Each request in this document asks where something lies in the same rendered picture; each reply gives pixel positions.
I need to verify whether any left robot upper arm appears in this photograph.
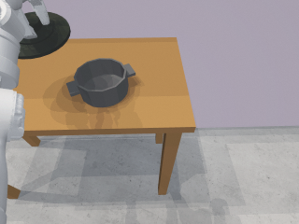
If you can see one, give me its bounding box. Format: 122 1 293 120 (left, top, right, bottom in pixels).
0 88 26 224

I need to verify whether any pot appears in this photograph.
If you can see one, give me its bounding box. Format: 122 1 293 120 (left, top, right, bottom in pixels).
66 58 135 108

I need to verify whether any left robot hand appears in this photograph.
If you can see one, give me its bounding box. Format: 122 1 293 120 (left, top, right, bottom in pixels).
18 0 50 39

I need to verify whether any lid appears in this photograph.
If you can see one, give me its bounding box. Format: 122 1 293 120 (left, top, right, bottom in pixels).
18 12 71 60

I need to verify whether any knob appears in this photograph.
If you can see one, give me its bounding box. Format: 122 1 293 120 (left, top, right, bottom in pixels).
24 13 43 33

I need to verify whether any table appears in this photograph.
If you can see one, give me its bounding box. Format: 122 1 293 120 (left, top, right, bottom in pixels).
7 37 196 199

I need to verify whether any robot left forearm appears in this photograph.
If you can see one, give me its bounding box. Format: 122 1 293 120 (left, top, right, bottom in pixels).
0 0 25 90

